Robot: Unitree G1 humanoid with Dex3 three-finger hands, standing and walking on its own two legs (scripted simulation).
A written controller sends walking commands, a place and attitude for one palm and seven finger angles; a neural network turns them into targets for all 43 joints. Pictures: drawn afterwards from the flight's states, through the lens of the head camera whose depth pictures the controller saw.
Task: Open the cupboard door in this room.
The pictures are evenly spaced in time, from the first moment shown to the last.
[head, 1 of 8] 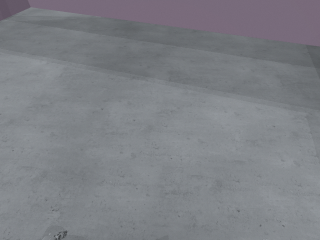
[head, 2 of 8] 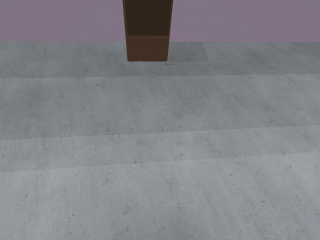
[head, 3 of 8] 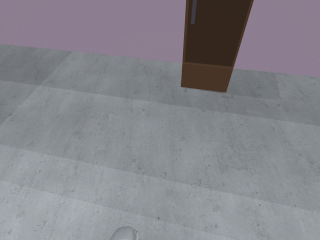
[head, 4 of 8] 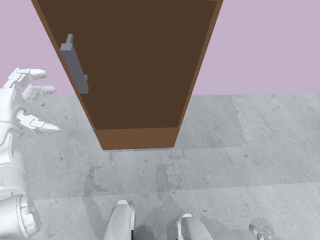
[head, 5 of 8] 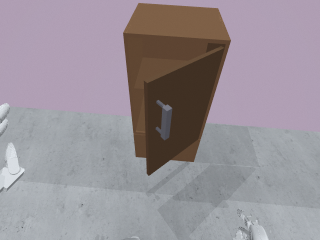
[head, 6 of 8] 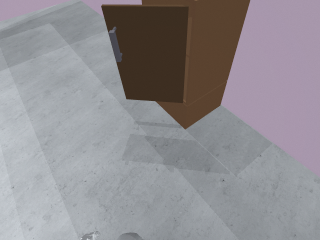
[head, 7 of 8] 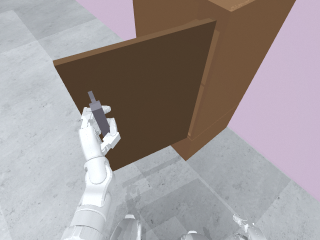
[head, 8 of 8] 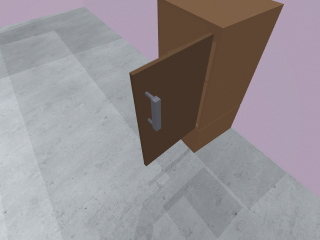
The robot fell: no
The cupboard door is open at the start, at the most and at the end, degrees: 0 97 96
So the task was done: yes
